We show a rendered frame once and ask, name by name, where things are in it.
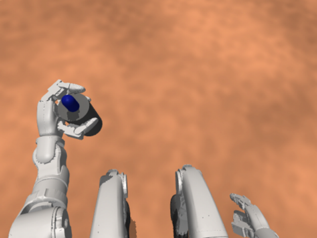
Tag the bottle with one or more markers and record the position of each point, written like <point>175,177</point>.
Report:
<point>75,108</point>

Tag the left robot arm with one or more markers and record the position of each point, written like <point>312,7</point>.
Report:
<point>44,214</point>

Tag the left robot hand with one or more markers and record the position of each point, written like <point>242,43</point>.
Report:
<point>49,121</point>

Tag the right robot foot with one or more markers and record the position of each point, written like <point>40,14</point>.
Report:
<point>174,217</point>

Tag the right robot hand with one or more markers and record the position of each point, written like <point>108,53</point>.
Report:
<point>245,224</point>

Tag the right robot arm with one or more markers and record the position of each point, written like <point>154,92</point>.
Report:
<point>265,233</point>

